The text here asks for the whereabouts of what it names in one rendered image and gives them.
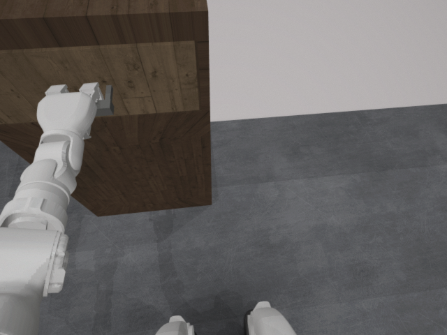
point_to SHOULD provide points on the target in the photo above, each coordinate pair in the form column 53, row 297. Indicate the left robot forearm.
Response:
column 41, row 199

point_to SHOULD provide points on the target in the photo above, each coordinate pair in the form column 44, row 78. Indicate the robot left thigh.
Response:
column 176, row 328

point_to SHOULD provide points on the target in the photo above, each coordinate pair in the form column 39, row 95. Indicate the drawer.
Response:
column 146, row 77

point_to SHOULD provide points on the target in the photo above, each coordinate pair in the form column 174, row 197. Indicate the left robot hand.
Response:
column 73, row 111

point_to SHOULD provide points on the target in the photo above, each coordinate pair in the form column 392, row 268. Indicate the robot thigh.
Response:
column 176, row 328
column 268, row 321

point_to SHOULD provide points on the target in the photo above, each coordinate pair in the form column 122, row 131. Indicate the left robot upper arm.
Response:
column 33, row 264

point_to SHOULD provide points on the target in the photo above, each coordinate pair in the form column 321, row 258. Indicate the handle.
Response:
column 105, row 107

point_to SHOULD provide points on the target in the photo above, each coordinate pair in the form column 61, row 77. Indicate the cabinet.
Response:
column 132, row 163

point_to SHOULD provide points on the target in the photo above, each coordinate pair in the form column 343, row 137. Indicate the robot right thigh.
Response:
column 268, row 321

